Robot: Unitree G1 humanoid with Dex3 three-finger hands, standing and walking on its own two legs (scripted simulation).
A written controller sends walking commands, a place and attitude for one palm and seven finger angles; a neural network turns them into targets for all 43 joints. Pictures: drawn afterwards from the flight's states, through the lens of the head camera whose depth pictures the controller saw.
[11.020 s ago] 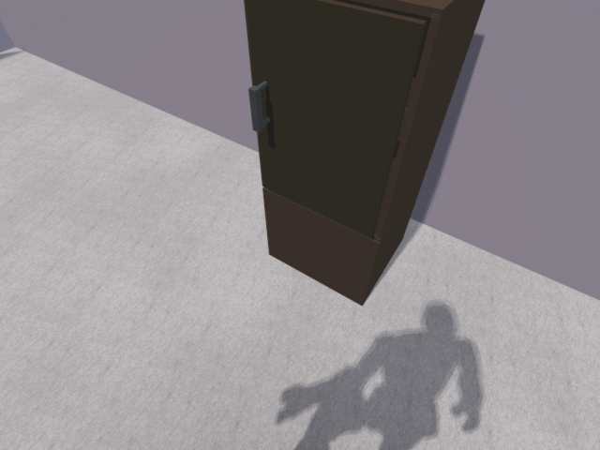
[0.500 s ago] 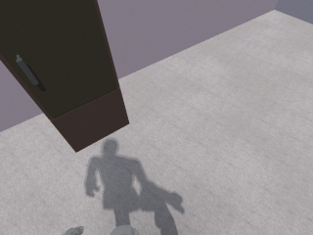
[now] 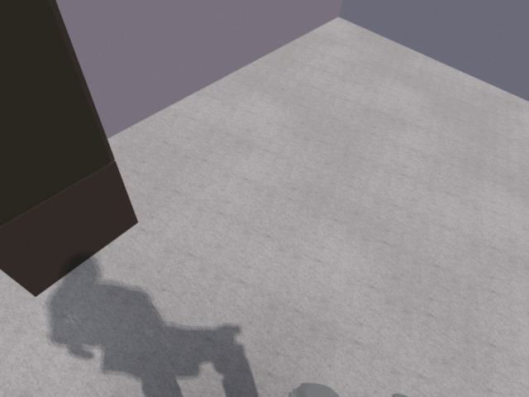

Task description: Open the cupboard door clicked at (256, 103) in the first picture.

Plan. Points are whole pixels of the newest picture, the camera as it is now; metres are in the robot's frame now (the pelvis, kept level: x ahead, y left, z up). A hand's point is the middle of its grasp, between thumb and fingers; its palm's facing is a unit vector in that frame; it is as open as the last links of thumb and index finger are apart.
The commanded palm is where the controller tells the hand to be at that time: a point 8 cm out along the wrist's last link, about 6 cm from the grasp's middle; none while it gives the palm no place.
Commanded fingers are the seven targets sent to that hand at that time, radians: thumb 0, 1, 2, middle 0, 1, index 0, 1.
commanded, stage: walk to a spot facing it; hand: left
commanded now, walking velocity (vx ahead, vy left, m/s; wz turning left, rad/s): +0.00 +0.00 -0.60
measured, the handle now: out of the picture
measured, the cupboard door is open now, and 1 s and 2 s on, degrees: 0 0 0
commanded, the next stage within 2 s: turn to face it in 0.90 s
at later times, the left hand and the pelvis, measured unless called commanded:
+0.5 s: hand (177, 396) +0.14 +0.14 -0.16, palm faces -0.27 -0.94 -0.21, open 7.4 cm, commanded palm none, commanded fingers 0.00 0.90 0.90 -0.20 -0.30 -0.20 -0.30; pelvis +0.02 -0.03 +0.00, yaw -17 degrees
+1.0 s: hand (243, 289) +0.33 +0.05 -0.17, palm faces -0.60 -0.78 -0.20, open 7.4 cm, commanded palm none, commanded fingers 0.00 0.90 0.90 -0.20 -0.30 -0.20 -0.30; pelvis +0.12 -0.05 +0.00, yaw -37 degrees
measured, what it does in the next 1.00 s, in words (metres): walks ahead, turning right: right foot, then left foot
